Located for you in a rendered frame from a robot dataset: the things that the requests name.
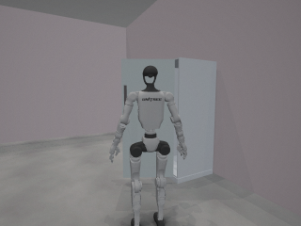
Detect robot left forearm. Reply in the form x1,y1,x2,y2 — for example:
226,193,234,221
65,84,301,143
112,115,126,146

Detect robot right upper arm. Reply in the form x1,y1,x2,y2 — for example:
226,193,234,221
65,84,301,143
163,91,181,123

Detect robot right forearm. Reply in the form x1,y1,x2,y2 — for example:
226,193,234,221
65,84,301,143
173,115,185,143

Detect robot left upper arm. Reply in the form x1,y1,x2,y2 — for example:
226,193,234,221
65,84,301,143
120,91,139,125

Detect fridge door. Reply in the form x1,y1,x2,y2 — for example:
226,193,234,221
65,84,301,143
121,58,175,178

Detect robot right hand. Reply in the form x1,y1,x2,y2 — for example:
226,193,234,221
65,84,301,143
176,142,187,159

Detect handle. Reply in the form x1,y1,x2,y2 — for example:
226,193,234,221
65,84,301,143
123,85,127,125

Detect robot right thigh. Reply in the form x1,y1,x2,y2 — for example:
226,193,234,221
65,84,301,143
154,140,170,189

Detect left robot shin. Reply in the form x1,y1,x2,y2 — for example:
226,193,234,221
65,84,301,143
131,181,141,226

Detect robot left hand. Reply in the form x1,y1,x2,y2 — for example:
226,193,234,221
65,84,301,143
109,144,120,163

